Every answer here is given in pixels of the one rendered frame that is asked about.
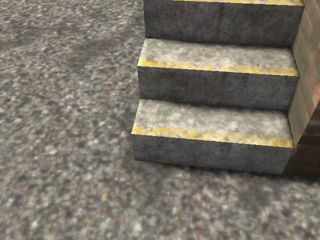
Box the stairs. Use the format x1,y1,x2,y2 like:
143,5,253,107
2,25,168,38
131,0,305,175

